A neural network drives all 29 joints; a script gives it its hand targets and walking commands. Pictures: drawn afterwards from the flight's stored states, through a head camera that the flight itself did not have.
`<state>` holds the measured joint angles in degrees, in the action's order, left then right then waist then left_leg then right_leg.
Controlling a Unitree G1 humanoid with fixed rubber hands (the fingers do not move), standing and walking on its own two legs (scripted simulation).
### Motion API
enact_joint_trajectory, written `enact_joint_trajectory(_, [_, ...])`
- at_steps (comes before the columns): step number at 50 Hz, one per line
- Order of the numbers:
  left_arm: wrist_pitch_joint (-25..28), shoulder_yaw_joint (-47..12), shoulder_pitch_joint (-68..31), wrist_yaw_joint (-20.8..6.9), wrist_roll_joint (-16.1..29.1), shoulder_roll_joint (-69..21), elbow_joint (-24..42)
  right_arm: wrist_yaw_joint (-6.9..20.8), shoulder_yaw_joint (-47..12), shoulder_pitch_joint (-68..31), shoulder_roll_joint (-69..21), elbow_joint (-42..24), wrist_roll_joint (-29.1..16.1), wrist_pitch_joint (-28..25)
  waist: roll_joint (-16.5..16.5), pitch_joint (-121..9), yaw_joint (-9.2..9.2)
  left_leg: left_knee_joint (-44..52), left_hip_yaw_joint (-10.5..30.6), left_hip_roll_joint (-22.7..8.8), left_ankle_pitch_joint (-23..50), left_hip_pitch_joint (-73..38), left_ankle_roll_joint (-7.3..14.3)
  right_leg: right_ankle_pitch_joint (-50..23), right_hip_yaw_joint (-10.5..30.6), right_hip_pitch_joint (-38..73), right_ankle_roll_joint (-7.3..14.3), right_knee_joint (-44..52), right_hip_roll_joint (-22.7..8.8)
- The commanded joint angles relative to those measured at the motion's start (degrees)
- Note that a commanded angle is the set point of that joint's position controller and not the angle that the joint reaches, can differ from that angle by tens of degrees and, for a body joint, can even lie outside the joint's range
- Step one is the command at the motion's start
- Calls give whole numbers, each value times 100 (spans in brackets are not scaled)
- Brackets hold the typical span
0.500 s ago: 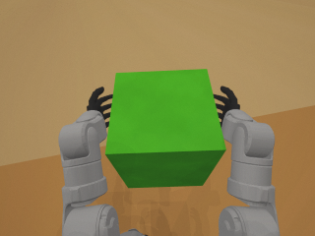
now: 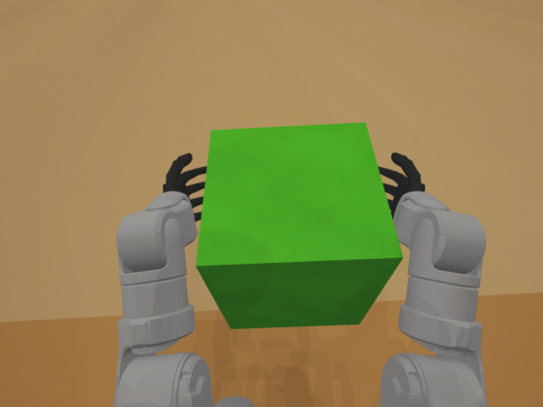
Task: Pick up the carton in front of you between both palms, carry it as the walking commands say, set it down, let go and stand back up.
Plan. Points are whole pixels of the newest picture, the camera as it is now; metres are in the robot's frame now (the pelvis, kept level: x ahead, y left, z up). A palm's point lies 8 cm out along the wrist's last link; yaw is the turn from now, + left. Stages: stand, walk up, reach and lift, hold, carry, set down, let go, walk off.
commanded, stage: carry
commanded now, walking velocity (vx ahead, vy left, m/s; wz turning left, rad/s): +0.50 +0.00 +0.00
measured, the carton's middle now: (291, 235) +0.34 +0.02 +0.06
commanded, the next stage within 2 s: none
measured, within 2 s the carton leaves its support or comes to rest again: neither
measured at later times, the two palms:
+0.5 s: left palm (224, 68) +0.66 +0.16 +0.15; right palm (386, 78) +0.62 -0.14 +0.15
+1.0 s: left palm out of the picture +0.93 +0.15 +0.18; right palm out of the picture +0.95 -0.15 +0.17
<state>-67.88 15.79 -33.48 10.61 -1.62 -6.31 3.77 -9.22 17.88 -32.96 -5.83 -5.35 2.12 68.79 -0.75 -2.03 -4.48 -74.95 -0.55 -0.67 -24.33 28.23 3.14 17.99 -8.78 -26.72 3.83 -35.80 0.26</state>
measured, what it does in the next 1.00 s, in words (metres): climbs: left foot, then right foot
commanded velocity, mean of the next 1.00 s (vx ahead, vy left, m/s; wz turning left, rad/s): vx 0.50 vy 0.00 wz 0.00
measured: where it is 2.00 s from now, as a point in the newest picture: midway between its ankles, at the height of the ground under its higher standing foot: (299, 173)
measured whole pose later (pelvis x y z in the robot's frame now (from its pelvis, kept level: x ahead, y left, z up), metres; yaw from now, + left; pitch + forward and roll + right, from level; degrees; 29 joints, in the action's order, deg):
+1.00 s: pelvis +0.60 -0.02 +0.06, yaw +1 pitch +4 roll +1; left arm -66.6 17.2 -30.9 9.7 -2.5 -7.2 3.6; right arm -8.8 17.3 -31.6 -7.3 -3.9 3.6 67.5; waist -0.6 -2.6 -2.6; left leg -64.4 -2.6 -1.7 -19.6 33.0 1.6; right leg 11.9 -8.5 -19.7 4.6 -26.8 -0.4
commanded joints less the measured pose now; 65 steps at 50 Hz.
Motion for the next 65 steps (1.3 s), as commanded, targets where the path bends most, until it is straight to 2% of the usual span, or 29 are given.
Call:
enact_joint_trajectory(1, [214, -3865, -4247, -446, 1848, -4755, 979, -7, -3364, -3597, -4376, -472, -898, -279, 444, -2533, 162, -141, 176, -276, 398, 1634, 70, -879, 2610, 3088, 733, 1393, -1605])
enact_joint_trajectory(7, [287, -3729, -3575, -373, 1748, -4135, 1029, -99, -3642, -3388, -3914, -834, -988, -370, 636, -2299, 60, 938, -212, -378, 713, 2322, -140, -1549, 1866, 3420, 967, 1612, -1514])
enact_joint_trajectory(13, [41, -3362, -3051, -275, 1328, -3645, 638, -65, -3590, -3191, -3683, -570, -1047, -110, 978, -1727, 49, 3260, -936, -57, 1187, 1254, 1, -2993, 903, 3188, 577, 1571, -1142])
enact_joint_trajectory(15, [-11, -3284, -3019, -265, 1231, -3623, 497, -52, -3521, -3211, -3689, -393, -1050, -50, 1148, -1873, 353, 3799, -1382, 364, 1075, 97, 130, -4756, 478, 2984, 305, 771, -1094])
enact_joint_trajectory(16, [-35, -3245, -3011, -258, 1194, -3612, 445, -52, -3473, -3120, -3702, -242, -1045, -38, 1025, -2220, 647, 4265, -1570, 590, 1275, -1048, 181, -5195, 128, 2712, 88, -170, -986])
enact_joint_trajectory(17, [-51, -3224, -3061, -246, 1126, -3599, 434, -51, -3413, -2972, -3704, -134, -1024, -41, 552, -2758, 1002, 4369, -1040, 277, 1161, -2643, 224, -4040, 53, 1852, -132, -1392, -843])
enact_joint_trajectory(18, [-78, -3189, -3016, -241, 1096, -3707, 467, -68, -3337, -2991, -3636, -132, -974, -52, -892, -3292, 941, 4819, 2214, -1481, 232, -3958, 953, -1844, 195, 142, -431, -3039, -247])
enact_joint_trajectory(19, [-69, -3159, -3222, -231, 1072, -3742, 542, -51, -3407, -3119, -3843, -61, -1016, -75, -1690, -3142, 1003, 5649, 4050, -1923, 1173, -4453, 1496, 881, 703, -1290, -412, -4273, 549])
enact_joint_trajectory(20, [-38, -3171, -3392, -210, 1045, -3918, 539, 2, -3525, -3327, -4064, -287, -1170, -101, -1170, -2983, 896, 5327, 3551, -1970, 1579, -4386, 1537, 939, 1151, -1760, -211, -4957, 163])
enact_joint_trajectory(21, [5, -3107, -3457, -208, 990, -4071, 572, 83, -3763, -3611, -4375, -493, -1401, -158, -461, -2760, 946, 5043, 2938, -1816, 2062, -3991, 1408, 813, 1121, -1957, -127, -5012, -28])
enact_joint_trajectory(22, [64, -3107, -3468, -214, 953, -4220, 559, 161, -3947, -3949, -4576, -720, -1596, -236, -89, -2592, 852, 5027, 2449, -1693, 2194, -3582, 1163, 605, 1147, -1917, -84, -4672, -209])
enact_joint_trajectory(24, [189, -3167, -3405, -225, 856, -4357, 571, 267, -4165, -4309, -4824, -977, -1881, -376, -294, -2596, 647, 5283, 1798, -1493, 1631, -3130, 862, 297, 1085, -1630, -71, -3997, -349])
enact_joint_trajectory(31, [273, -3443, -3121, -135, 897, -3925, 872, 187, -3984, -3523, -4125, -942, -1687, -423, -527, -2279, 771, 5588, 763, -1289, 2183, -3207, 1035, -310, 596, -1869, -321, -1947, -465])
enact_joint_trajectory(36, [54, -3375, -3032, -110, 1036, -3596, 769, 36, -3640, -3121, -3617, -681, -1328, -194, -749, -1837, 829, 5555, 123, -1098, 3284, -3237, 662, -860, -5, -969, -219, -168, -178])
enact_joint_trajectory(38, [-35, -3278, -3058, -120, 1058, -3528, 630, 2, -3539, -3100, -3531, -551, -1223, -111, -923, -1869, 619, 5006, -136, -1062, 4386, -3186, 423, -796, -316, -186, -102, 316, 85])
enact_joint_trajectory(39, [-64, -3228, -3054, -123, 1052, -3524, 508, -12, -3490, -3090, -3519, -489, -1193, -73, -754, -2086, 392, 4205, -494, -946, 4968, -2942, 225, -964, -564, 771, -55, 726, 273])
enact_joint_trajectory(40, [-86, -3133, -2910, -118, 1023, -3475, 327, -26, -3464, -3127, -3481, -447, -1168, -37, -427, -2538, 146, 3158, -724, -752, 4500, -2311, 22, -779, -292, 2128, 17, 751, 119])
enact_joint_trajectory(41, [-92, -3038, -2810, -100, 953, -3374, 220, -40, -3451, -3238, -3490, -446, -1174, 0, 488, -2900, 6, 1787, -805, -353, 2888, -896, -223, 203, 1921, 3290, 383, 1125, -1132])
enact_joint_trajectory(42, [-90, -3010, -2966, -80, 936, -3427, 200, -47, -3400, -3322, -3585, -462, -1150, 15, 1787, -2744, 140, 706, -530, 449, -53, 913, -314, -682, 4325, 4101, 996, 1759, -2195])
enact_joint_trajectory(43, [-103, -3011, -3003, -111, 999, -3629, 242, -54, -3390, -3456, -3732, -380, -1122, 18, 1507, -2765, 156, -61, 80, 182, -361, 1376, -132, -1102, 4240, 4180, 1143, 1670, -2241])
enact_joint_trajectory(45, [-33, -3280, -3331, -256, 1208, -4147, 406, 7, -3409, -3441, -4169, -213, -1085, -39, 407, -2483, 156, 62, 175, -175, 117, 1516, -32, -1869, 3100, 3592, 915, 1467, -1933])
enact_joint_trajectory(46, [26, -3395, -3527, -336, 1284, -4400, 478, 45, -3425, -3433, -4384, -158, -1020, -102, 352, -2392, 215, 408, 176, -299, 318, 1421, -49, -1860, 2716, 3337, 735, 1564, -1828])
enact_joint_trajectory(48, [178, -3581, -3669, -475, 1385, -4738, 507, 104, -3535, -3409, -4698, -86, -919, -244, 606, -2428, 250, 940, 46, -313, 564, 1165, -128, -1756, 2221, 3104, 586, 1768, -1673])
enact_joint_trajectory(51, [350, -3712, -3445, -582, 1390, -4836, 409, 129, -3706, -3168, -4820, 2, -809, -436, 733, -2351, 254, 1723, -155, -308, 789, 1287, -248, -1913, 1772, 3198, 684, 1985, -1586])
enact_joint_trajectory(56, [529, -3711, -2739, -566, 1180, -4625, 278, 133, -3894, -2719, -4751, -57, -773, -602, 800, -1971, 162, 3291, -548, -273, 1606, 1261, -328, -2950, 1108, 3525, 564, 1968, -1340])
enact_joint_trajectory(61, [516, -3836, -1982, -553, 1070, -4619, 561, 261, -4158, -2119, -4774, -429, -981, -580, 950, -1646, 213, 4757, -972, -18, 2325, 383, -219, -4288, 560, 3684, 188, 1684, -1194])
enact_joint_trajectory(63, [457, -3927, -1543, -576, 1041, -4640, 764, 326, -4230, -1666, -4783, -588, -1042, -537, 892, -1978, 384, 5368, -1350, 259, 2517, -1129, -123, -5047, 118, 3360, -76, 702, -1060])
enact_joint_trajectory(64, [419, -4001, -1321, -592, 1026, -4626, 884, 359, -4246, -1343, -4762, -631, -1040, -520, 667, -2366, 470, 5310, -1204, 105, 2322, -2450, -65, -4414, -44, 2697, -245, -139, -927])
enact_joint_trajectory(65, [373, -4100, -1189, -617, 1043, -4596, 1029, 391, -4244, -937, -4722, -723, -1000, -504, -25, -2768, 578, 5140, 177, -963, 2227, -3624, 71, -2583, -38, 1661, -414, -1406, -790])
